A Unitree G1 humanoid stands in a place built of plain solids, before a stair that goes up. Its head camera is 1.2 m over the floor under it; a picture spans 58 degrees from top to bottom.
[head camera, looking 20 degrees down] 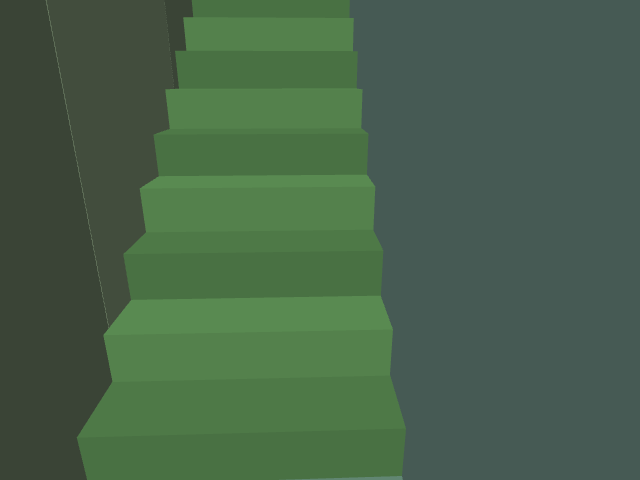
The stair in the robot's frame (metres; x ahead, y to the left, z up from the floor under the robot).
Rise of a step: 0.19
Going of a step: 0.26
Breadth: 1.00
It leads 2 degrees to the left of straight ahead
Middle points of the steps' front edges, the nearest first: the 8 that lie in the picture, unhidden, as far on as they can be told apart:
1.04 0.23 0.20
1.30 0.24 0.39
1.55 0.25 0.59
1.81 0.26 0.78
2.07 0.27 0.98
2.32 0.28 1.17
2.58 0.29 1.36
2.83 0.30 1.56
